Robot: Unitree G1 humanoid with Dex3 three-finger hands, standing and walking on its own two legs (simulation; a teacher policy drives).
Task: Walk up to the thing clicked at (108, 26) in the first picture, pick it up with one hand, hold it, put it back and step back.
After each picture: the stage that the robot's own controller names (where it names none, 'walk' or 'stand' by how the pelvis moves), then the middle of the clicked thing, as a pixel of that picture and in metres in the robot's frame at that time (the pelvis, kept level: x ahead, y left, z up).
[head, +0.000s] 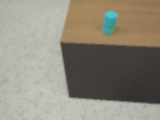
stand; (109, 23) +0.76 -0.12 -0.04
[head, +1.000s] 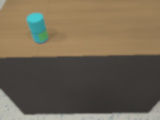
walk; (38, 29) +0.59 +0.17 +0.06
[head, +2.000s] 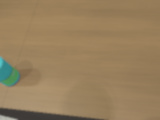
walk; (2, 72) +0.36 +0.29 +0.01
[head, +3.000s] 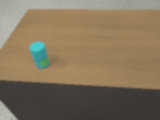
walk; (40, 55) +0.50 +0.26 -0.01
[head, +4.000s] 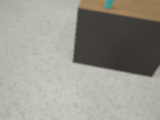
walk; (109, 1) +1.37 -0.25 -0.03
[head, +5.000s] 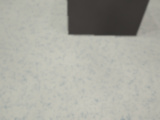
walk; out of the picture +1.81 -0.13 -0.05
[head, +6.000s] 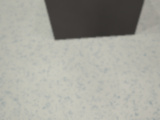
walk; out of the picture +1.49 +0.13 -0.01
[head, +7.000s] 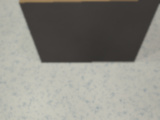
walk; out of the picture +1.09 +0.25 -0.02
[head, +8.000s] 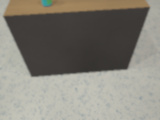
stand; out of the picture +1.01 +0.26 +0.00
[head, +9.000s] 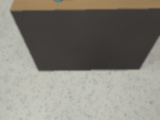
stand; out of the picture +0.93 +0.15 -0.02
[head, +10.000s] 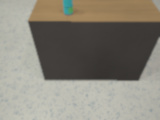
stand; (68, 5) +1.03 +0.16 -0.03
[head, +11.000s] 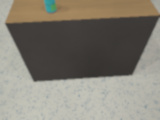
walk; (50, 2) +0.91 +0.27 -0.03
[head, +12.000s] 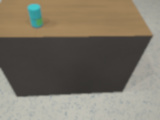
walk; (35, 16) +0.79 +0.28 -0.03
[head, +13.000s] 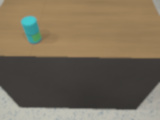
stand; (32, 30) +0.61 +0.28 -0.01
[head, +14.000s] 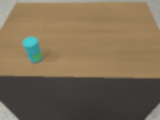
stand; (33, 50) +0.55 +0.27 -0.04
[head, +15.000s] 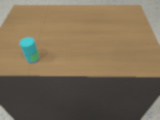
stand; (30, 50) +0.56 +0.28 -0.05
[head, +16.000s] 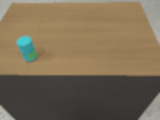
stand; (27, 49) +0.56 +0.30 -0.04
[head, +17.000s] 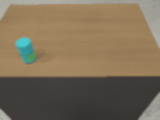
stand; (26, 51) +0.56 +0.29 -0.04
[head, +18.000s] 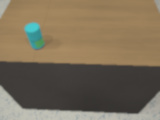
rise first; (35, 36) +0.59 +0.27 -0.04
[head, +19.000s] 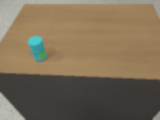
rise first; (38, 49) +0.56 +0.28 -0.04
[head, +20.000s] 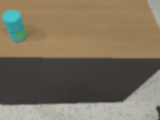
go down; (15, 27) +0.58 +0.25 -0.01
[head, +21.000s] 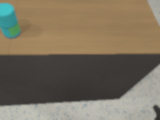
go down; (8, 21) +0.57 +0.25 +0.02
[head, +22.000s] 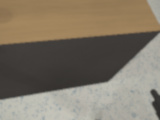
close in; out of the picture +0.58 +0.28 +0.06
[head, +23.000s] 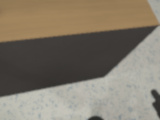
close; out of the picture +0.57 +0.29 +0.06
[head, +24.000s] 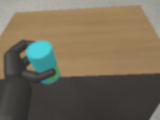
lift; (44, 63) +0.32 +0.13 +0.17
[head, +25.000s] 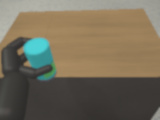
hold; (41, 60) +0.33 +0.15 +0.17
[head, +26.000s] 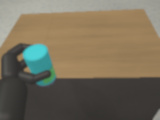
hold; (41, 66) +0.32 +0.15 +0.16
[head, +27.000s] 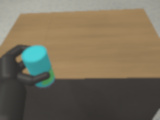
hold; (40, 67) +0.32 +0.15 +0.15
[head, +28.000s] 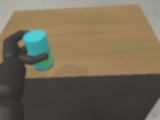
crouch; (39, 51) +0.39 +0.15 +0.15
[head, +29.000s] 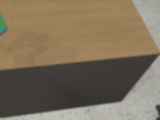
crouch; out of the picture +0.50 +0.24 +0.17
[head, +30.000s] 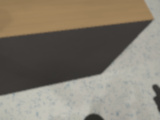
lower; out of the picture +0.55 +0.25 +0.07
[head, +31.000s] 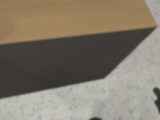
lower; out of the picture +0.53 +0.26 +0.06
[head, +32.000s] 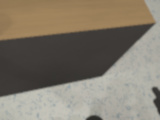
lower; out of the picture +0.54 +0.26 +0.06
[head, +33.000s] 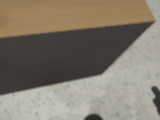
lower; out of the picture +0.54 +0.26 +0.07
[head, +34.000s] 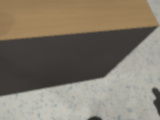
open; out of the picture +0.54 +0.26 +0.06
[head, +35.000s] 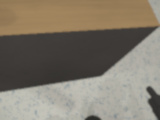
sink last; out of the picture +0.54 +0.26 +0.06
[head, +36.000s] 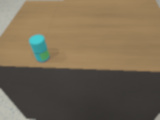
sink last; (40, 49) +0.53 +0.26 +0.01
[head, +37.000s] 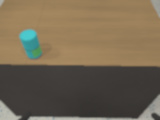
stand; (31, 45) +0.52 +0.25 +0.01
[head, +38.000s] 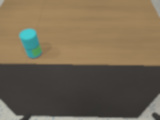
stand; (31, 44) +0.53 +0.25 +0.01
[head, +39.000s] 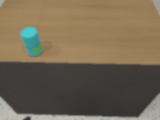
stand; (32, 42) +0.54 +0.25 +0.01
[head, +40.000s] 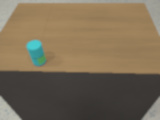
stand; (37, 53) +0.54 +0.25 -0.04
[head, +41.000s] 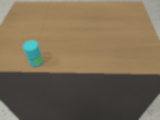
stand; (33, 54) +0.53 +0.27 -0.04
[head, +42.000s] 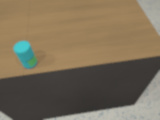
stand; (26, 55) +0.48 +0.29 -0.04
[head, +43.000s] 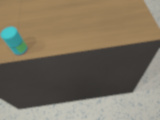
walk; (15, 41) +0.52 +0.33 -0.02
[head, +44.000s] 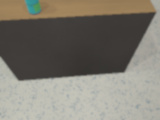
walk; (32, 1) +0.76 +0.28 -0.01
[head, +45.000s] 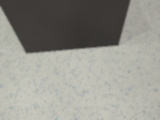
walk; out of the picture +1.10 +0.34 +0.00
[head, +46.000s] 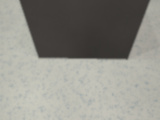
stand; out of the picture +1.14 +0.22 -0.02
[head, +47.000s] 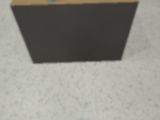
stand; out of the picture +1.14 +0.25 -0.04
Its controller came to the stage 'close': yes
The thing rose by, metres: 0.22
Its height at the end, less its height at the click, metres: +0.00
